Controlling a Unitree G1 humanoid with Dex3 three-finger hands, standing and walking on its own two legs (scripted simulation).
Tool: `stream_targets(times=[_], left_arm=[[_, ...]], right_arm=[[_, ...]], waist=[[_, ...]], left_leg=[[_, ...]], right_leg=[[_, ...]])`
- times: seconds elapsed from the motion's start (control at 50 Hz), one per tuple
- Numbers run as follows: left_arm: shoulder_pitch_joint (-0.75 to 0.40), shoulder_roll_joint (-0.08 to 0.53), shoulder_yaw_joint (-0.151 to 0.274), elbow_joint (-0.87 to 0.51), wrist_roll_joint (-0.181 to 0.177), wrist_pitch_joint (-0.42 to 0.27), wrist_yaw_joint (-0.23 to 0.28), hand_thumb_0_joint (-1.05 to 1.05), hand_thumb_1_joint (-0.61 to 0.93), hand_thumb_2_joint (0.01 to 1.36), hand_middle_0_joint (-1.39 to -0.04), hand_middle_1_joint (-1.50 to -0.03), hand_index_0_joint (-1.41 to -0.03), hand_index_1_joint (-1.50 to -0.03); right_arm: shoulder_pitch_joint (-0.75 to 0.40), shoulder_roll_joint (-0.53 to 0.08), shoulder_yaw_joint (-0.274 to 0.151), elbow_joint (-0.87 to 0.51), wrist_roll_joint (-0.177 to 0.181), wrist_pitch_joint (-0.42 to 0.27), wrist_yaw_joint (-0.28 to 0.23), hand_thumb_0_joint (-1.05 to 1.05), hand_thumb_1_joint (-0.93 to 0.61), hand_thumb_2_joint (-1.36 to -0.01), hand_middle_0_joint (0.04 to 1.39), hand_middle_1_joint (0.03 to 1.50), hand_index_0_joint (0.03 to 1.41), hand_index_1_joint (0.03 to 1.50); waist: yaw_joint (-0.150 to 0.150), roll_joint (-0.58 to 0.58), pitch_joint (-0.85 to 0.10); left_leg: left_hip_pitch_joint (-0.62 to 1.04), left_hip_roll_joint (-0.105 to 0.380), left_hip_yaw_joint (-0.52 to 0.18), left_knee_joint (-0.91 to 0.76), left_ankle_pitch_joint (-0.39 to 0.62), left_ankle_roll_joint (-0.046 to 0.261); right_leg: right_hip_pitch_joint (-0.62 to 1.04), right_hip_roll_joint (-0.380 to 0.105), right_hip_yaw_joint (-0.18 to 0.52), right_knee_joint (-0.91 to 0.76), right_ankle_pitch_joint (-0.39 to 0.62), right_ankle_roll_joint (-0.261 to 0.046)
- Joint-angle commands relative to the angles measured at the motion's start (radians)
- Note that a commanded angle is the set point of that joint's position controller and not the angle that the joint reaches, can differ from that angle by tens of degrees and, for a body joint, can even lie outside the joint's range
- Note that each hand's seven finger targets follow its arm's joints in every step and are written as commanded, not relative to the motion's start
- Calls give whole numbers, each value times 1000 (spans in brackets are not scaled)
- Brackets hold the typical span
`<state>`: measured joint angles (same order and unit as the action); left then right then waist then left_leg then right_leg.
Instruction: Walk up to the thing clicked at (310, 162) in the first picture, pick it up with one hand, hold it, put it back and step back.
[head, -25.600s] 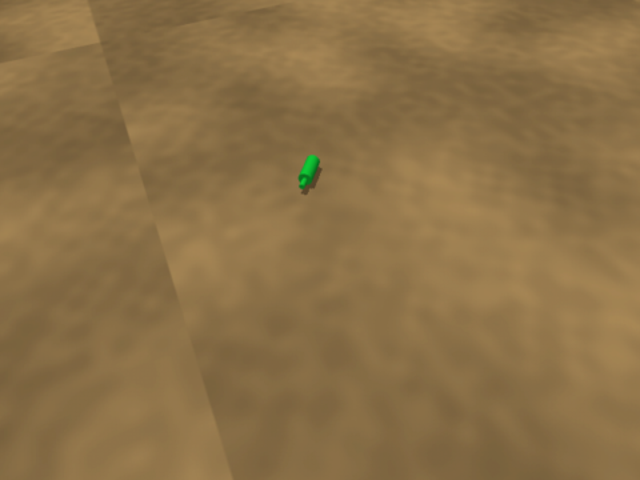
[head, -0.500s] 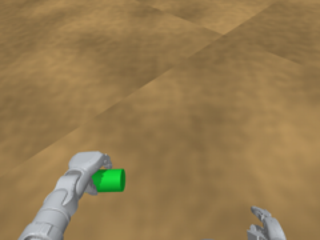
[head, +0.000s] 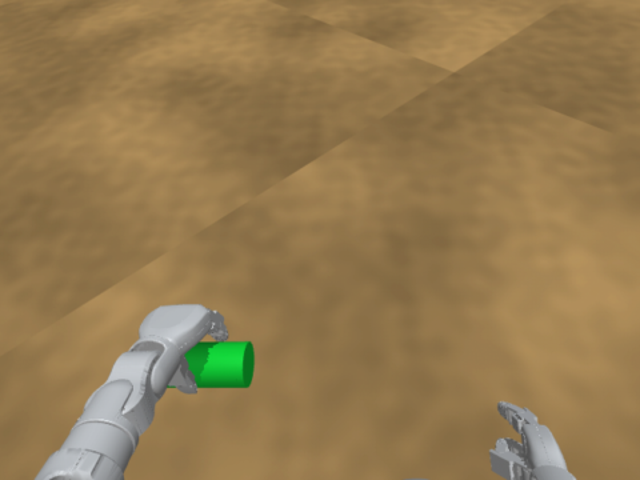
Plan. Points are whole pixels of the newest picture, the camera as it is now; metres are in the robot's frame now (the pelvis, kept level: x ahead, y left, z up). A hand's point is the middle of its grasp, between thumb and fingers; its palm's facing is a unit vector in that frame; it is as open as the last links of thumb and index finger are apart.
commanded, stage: hold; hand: left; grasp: from above
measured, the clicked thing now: (186, 364) +0.29 +0.23 -0.09
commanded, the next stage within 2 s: crouch in 0.20 s
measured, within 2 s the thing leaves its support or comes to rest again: rests again in 1.48 s
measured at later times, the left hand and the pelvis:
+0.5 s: hand (184, 348) +0.29 +0.22 -0.04, palm faces -0.44 -0.03 -0.90, open 6.0 cm; pelvis +0.00 +0.00 +0.00, yaw +0 degrees
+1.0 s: hand (220, 362) +0.35 +0.23 -0.25, palm faces -0.40 +0.07 -0.91, open 4.4 cm; pelvis -0.04 +0.01 -0.15, yaw +1 degrees
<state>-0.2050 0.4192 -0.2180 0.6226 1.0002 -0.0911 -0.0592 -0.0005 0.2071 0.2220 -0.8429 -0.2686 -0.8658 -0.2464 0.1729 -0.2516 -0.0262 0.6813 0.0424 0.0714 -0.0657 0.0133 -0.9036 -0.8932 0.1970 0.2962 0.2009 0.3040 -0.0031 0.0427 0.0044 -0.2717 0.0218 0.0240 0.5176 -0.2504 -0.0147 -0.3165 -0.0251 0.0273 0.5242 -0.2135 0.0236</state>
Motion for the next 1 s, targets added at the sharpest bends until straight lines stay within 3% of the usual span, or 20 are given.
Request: stream_targets(times=[0.0,0.12,0.14,0.18,0.22,0.26,0.28,0.3,0.34,0.42,0.52,0.58,0.66,0.7,0.74,0.78,0.86,0.92,0.96,0.98], left_arm=[[-425,246,152,-232,-4,2,83,0,857,550,-1170,-446,-1197,-420],[-347,228,144,-226,-5,10,73,0,833,592,-1180,-429,-1188,-423],[-353,218,131,-237,-7,9,70,0,839,580,-1170,-445,-1186,-431],[-387,254,154,-247,1,8,71,0,832,598,-1176,-439,-1186,-431],[-420,228,130,-259,-6,3,69,0,822,574,-1150,-457,-1172,-437],[-379,236,150,-215,-8,8,75,0,825,589,-1163,-449,-1179,-435],[-373,214,130,-219,-6,8,74,0,858,548,-1104,-517,-1176,-445],[-403,221,133,-250,-6,5,74,0,778,507,-1024,-472,-1096,-399],[-354,220,139,-191,-3,6,79,0,749,508,-1087,-450,-1121,-418],[-264,154,89,-119,13,2,78,0,660,282,-903,-500,-1009,-394],[-282,157,100,-22,44,-29,134,0,731,249,-931,-540,-1056,-414],[-363,171,113,52,71,-49,200,0,793,216,-941,-576,-1090,-426],[-531,148,95,127,139,-65,300,0,780,171,-907,-607,-1075,-437],[-538,103,73,208,162,-63,348,0,778,123,-890,-608,-1072,-423],[-603,149,101,267,190,-54,393,0,745,139,-876,-599,-1050,-423],[-660,153,105,321,203,-39,422,0,755,114,-876,-593,-1057,-409],[-703,179,131,439,198,-11,446,0,783,123,-891,-603,-1074,-417],[-730,179,137,431,186,-7,439,0,780,160,-885,-635,-1067,-450],[-776,240,168,408,189,-9,436,0,773,167,-863,-664,-1053,-471],[-771,231,167,414,188,-7,434,0,770,187,-861,-676,-1050,-484]], right_arm=[[-96,-128,-40,-124,2,-40,-10,0,-900,-899,200,300,200,300],[-98,-129,-47,-129,3,-38,-7,0,-901,-900,200,300,200,300],[-98,-128,-45,-130,2,-37,-7,0,-901,-900,200,300,200,300],[-98,-131,-45,-130,3,-34,-9,0,-901,-900,200,300,200,300],[-89,-128,-43,-124,4,-33,-9,0,-901,-899,200,300,200,300],[-91,-132,-45,-125,5,-33,-8,0,-901,-900,200,300,200,300],[-93,-127,-43,-126,4,-33,-8,0,-895,-905,201,301,201,301],[-91,-130,-46,-129,3,-32,-8,0,-867,-886,201,301,202,301],[-91,-132,-44,-125,2,-32,-8,0,-893,-898,200,300,201,300],[-92,-124,-45,-134,4,-18,-3,0,-894,-898,200,300,201,300],[-69,-121,-46,-129,1,-2,2,0,-898,-900,200,300,200,300],[-42,-130,-53,-99,-10,3,9,0,-899,-900,200,300,200,300],[26,-142,-78,-73,-31,-5,23,0,-901,-901,200,300,200,300],[58,-148,-89,-73,-34,-10,32,0,-901,-901,200,300,200,300],[75,-160,-99,-65,-41,-12,36,0,-900,-901,200,300,200,300],[92,-158,-101,-58,-48,-19,38,0,-901,-901,200,300,200,300],[114,-165,-109,-40,-64,-41,32,0,-902,-900,200,300,200,300],[128,-170,-116,-44,-71,-57,32,0,-902,-900,200,300,200,300],[138,-179,-121,-48,-71,-63,28,0,-901,-899,200,300,200,300],[139,-173,-118,-46,-74,-68,28,0,-901,-900,200,300,200,300]], waist=[[-1,-2,-270],[10,-15,-268],[3,-13,-273],[8,12,-287],[-5,2,-280],[-1,0,-261],[0,-4,-265],[-4,2,-286],[-4,-31,-237],[-13,-70,-187],[-19,-98,-182],[-36,-66,-209],[-69,-26,-333],[-81,-23,-378],[-78,-10,-441],[-80,1,-484],[-88,-5,-541],[-95,25,-626],[-100,33,-667],[-105,40,-672]], left_leg=[[111,-44,6,-66,132,24],[103,-41,2,-70,136,24],[106,-43,2,-70,142,24],[119,-46,4,-69,155,23],[120,-41,3,-71,152,23],[115,-41,3,-75,143,22],[120,-42,4,-73,150,22],[129,-43,5,-71,157,22],[101,-43,3,-72,137,25],[61,-46,1,-66,115,26],[-27,-51,2,-8,79,28],[-107,-49,1,85,60,20],[-246,-39,-7,287,44,12],[-332,-37,-7,374,20,12],[-431,-37,-10,459,8,13],[-524,-42,-10,525,-22,16],[-708,-39,-31,644,-90,22],[-812,-41,-33,730,-153,24],[-857,-40,-42,768,-215,22],[-900,-41,-36,797,-228,23]], right_leg=[[67,41,-27,-93,73,-24],[89,40,-29,-93,75,-25],[92,39,-27,-90,86,-25],[92,38,-24,-90,96,-27],[84,42,-26,-90,98,-27],[78,42,-29,-93,85,-29],[80,40,-29,-93,91,-29],[79,40,-27,-90,101,-29],[75,40,-30,-99,79,-26],[44,37,-31,-96,58,-23],[-24,29,-29,-46,25,-22],[-124,33,-31,43,16,-26],[-325,38,-33,232,11,-33],[-403,38,-37,320,-5,-39],[-482,41,-37,398,-19,-40],[-532,43,-41,467,-44,-41],[-673,44,-50,604,-103,-50],[-762,37,-47,693,-157,-55],[-812,35,-49,741,-213,-56],[-835,31,-48,763,-223,-55]])
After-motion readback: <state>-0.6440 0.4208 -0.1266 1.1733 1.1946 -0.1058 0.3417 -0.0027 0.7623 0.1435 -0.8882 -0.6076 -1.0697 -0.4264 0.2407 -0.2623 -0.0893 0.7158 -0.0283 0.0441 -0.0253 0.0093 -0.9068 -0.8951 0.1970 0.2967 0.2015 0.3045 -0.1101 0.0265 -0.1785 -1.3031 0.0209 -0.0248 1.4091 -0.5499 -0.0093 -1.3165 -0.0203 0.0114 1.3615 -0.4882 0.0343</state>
